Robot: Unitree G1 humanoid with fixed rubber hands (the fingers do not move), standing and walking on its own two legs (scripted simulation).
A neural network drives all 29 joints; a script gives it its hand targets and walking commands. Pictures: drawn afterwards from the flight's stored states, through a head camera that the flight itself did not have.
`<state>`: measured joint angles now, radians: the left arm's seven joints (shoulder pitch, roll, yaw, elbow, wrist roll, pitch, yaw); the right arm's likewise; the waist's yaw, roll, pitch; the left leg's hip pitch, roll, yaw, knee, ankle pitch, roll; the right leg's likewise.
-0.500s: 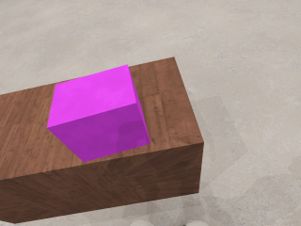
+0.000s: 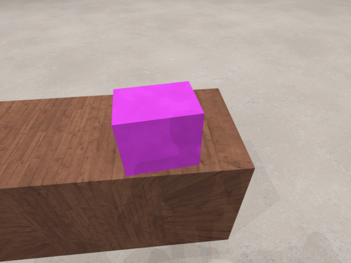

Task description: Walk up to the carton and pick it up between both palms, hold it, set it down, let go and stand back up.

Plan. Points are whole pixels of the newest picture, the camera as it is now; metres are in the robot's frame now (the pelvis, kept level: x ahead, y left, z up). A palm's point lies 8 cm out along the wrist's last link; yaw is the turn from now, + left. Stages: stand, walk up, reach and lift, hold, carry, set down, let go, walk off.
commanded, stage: walk up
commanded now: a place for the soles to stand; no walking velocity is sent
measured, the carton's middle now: (157, 128) +0.59 +0.05 -0.01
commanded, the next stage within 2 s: none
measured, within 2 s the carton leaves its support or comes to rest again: neither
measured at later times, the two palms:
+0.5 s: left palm out of the picture +0.10 +0.50 -0.18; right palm out of the picture +0.01 -0.10 -0.16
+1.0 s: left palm out of the picture +0.22 +0.41 -0.14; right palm (241, 262) +0.19 -0.16 -0.15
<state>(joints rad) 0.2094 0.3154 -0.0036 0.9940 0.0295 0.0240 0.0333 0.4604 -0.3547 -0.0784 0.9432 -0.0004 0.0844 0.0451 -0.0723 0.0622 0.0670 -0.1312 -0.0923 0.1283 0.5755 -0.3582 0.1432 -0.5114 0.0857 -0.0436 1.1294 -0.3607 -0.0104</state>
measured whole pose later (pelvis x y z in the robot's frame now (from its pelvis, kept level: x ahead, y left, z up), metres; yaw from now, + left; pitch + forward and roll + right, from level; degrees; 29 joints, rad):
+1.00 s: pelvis +0.12 +0.13 -0.03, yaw +3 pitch -6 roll +4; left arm 0.12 0.31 0.00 0.91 0.03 -0.03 0.00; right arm 0.19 -0.30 -0.09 0.93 0.00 -0.06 -0.06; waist -0.05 -0.04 0.19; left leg -0.37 -0.03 -0.12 1.17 -0.55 -0.05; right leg -0.39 -0.01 0.00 0.92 -0.42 -0.06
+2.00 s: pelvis +0.00 +0.15 -0.01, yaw +4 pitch -4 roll +1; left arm 0.21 0.34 0.00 0.96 0.03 -0.04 0.00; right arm 0.14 -0.30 -0.09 1.07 0.00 0.00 0.00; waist -0.05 0.02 0.21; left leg -0.44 -0.04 -0.11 0.89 -0.42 0.00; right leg -0.30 0.02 -0.03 0.76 -0.39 -0.04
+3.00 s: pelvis +0.02 +0.19 -0.01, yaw +4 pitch -3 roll -1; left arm 0.15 0.36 0.00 0.97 0.03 -0.04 0.00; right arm 0.13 -0.30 -0.09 1.07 0.00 -0.02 0.02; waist -0.05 0.01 0.10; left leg -0.38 -0.04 -0.04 0.70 -0.27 0.03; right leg -0.27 -0.01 -0.03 0.69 -0.37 0.00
